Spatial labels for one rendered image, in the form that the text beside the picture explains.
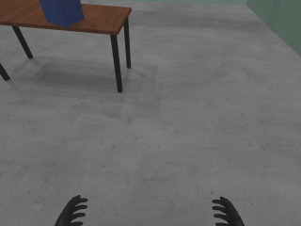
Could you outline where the left robot hand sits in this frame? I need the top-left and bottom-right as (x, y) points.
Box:
(55, 195), (88, 226)

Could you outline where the right robot hand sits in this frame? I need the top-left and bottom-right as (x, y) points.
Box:
(212, 197), (245, 226)

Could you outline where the carton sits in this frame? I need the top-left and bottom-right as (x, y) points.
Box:
(39, 0), (85, 27)

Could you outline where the table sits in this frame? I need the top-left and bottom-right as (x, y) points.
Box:
(0, 0), (132, 93)

